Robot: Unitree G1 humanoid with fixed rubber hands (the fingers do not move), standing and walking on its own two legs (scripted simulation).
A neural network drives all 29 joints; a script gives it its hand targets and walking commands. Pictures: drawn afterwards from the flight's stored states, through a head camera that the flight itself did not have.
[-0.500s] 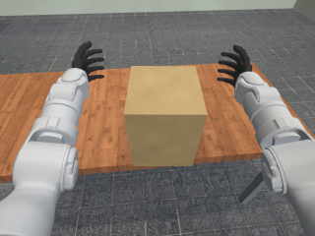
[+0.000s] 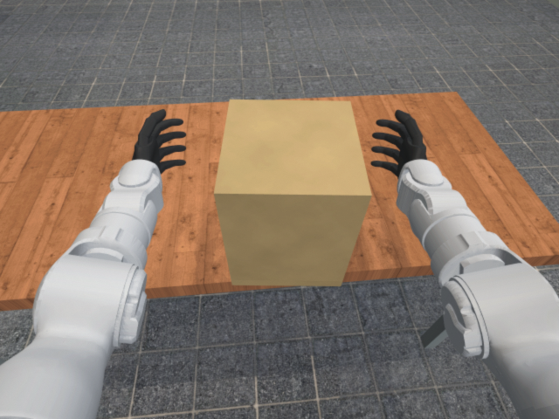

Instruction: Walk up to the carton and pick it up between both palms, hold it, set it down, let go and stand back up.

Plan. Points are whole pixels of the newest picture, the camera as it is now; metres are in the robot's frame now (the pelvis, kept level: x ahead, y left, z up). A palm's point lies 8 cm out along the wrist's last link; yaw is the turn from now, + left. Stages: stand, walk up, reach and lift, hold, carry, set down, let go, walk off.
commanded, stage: reach and lift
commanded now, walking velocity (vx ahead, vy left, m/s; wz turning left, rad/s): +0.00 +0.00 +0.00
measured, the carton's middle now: (288, 197) +0.49 +0.01 +0.02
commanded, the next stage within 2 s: none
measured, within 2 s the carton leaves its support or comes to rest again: neither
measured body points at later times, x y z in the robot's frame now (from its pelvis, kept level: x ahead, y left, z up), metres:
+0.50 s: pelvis +0.00 +0.01 -0.01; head +0.07 +0.03 +0.43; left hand +0.48 +0.20 +0.08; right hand +0.46 -0.16 +0.09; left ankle -0.01 +0.13 -0.74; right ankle +0.00 -0.11 -0.74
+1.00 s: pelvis +0.00 +0.01 +0.00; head +0.07 +0.04 +0.44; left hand +0.48 +0.16 +0.09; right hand +0.45 -0.14 +0.09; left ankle -0.01 +0.13 -0.74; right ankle +0.00 -0.11 -0.74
